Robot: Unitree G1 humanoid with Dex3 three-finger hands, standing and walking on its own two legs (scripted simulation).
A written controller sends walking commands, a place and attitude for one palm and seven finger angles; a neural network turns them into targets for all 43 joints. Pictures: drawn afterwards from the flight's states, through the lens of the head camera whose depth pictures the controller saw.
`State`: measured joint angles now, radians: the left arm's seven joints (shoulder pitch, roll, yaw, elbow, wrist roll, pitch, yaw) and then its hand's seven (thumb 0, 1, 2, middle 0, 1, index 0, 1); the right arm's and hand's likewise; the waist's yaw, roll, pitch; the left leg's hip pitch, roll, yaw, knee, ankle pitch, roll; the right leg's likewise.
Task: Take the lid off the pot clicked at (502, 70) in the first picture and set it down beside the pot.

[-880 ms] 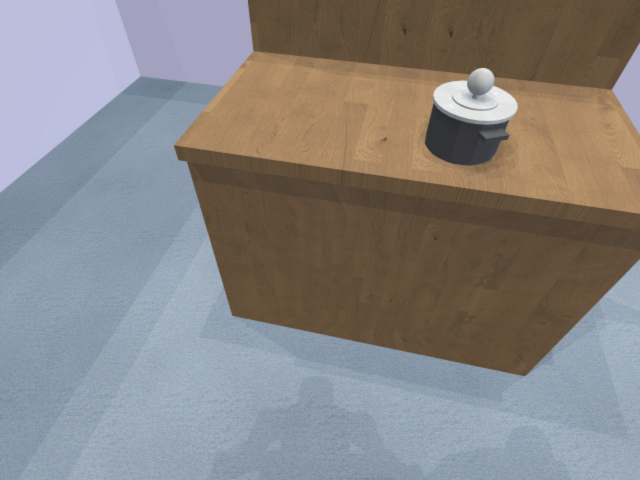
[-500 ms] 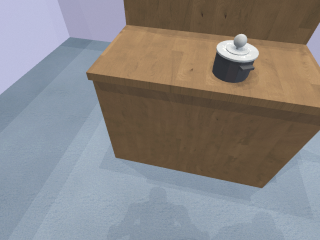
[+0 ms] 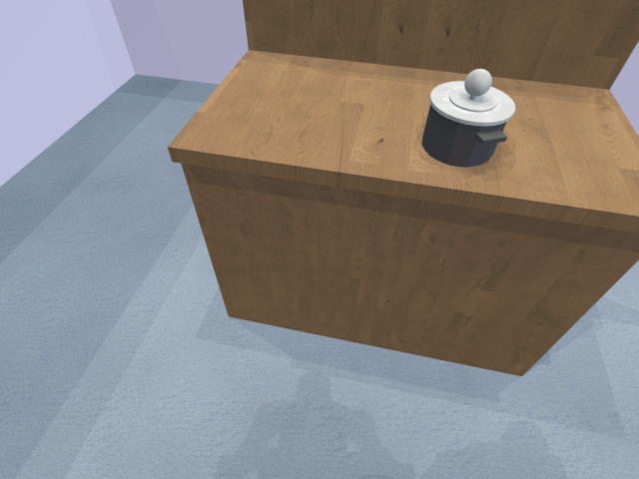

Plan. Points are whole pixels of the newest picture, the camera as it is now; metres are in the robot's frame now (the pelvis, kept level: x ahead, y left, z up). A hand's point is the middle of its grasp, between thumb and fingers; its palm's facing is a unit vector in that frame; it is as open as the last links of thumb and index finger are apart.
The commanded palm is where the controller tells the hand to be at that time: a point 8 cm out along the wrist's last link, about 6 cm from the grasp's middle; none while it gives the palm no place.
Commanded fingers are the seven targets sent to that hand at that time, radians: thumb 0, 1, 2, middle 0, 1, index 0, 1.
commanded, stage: turn to face it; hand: left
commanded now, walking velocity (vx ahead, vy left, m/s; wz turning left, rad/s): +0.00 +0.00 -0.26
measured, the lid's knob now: (478, 82) +0.80 -0.26 +0.13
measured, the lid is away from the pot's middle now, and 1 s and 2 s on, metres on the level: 0.00 0.00 0.00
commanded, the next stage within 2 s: take the last steps up to it in 0.20 s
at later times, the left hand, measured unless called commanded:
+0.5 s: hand out of the picture +0.05 +0.18 -0.17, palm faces -0.12 -0.97 -0.21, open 7.4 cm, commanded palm none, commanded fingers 0.00 0.90 0.90 -0.20 -0.30 -0.20 -0.30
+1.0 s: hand out of the picture +0.15 +0.06 -0.20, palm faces -0.16 -0.98 -0.10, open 7.4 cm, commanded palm none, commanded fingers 0.00 0.90 0.90 -0.20 -0.30 -0.20 -0.30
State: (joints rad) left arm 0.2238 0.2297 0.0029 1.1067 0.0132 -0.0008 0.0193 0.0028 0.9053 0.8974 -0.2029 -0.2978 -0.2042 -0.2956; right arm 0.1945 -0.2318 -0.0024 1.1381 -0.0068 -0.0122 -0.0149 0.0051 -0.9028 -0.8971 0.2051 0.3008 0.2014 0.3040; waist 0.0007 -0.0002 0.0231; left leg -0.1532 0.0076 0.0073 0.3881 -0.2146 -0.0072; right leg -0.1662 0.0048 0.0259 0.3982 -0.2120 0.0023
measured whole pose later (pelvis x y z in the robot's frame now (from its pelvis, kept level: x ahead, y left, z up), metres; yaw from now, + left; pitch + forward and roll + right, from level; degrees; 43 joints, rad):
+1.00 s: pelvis +0.17 -0.10 -0.02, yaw -14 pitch +1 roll -2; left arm 0.40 0.14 0.04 1.09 0.03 -0.03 0.00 0.00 0.90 0.90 -0.20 -0.30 -0.21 -0.30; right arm 0.16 -0.14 -0.05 1.01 -0.02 -0.05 0.00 0.01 -0.90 -0.90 0.20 0.30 0.20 0.30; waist 0.01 -0.03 0.02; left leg -0.44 0.08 0.11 0.67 -0.29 0.03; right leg -0.05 0.09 -0.05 0.42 -0.39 -0.07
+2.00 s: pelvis +0.28 -0.12 -0.03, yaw -14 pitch -3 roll +0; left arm 0.28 0.25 0.06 0.91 0.02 0.10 0.04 0.00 0.91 0.90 -0.20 -0.30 -0.20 -0.30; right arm 0.18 -0.22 -0.05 0.82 -0.04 0.07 0.01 0.00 -0.90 -0.90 0.20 0.30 0.20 0.30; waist 0.02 0.03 -0.03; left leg -0.35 -0.02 0.08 0.72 -0.32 0.07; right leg -0.52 0.01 0.01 1.13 -0.43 0.00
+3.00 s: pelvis +0.28 -0.06 +0.00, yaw -17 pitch +0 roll +0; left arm 0.32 0.14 0.00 1.05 0.01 0.01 0.03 0.00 0.92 0.90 -0.20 -0.30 -0.20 -0.30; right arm 0.30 -0.15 0.00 1.06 0.00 -0.02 -0.03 0.01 -0.91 -0.90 0.20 0.30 0.20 0.30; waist 0.00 0.00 0.02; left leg -0.17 -0.04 0.01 0.43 -0.27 0.03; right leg -0.23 0.01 0.03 0.47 -0.24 -0.01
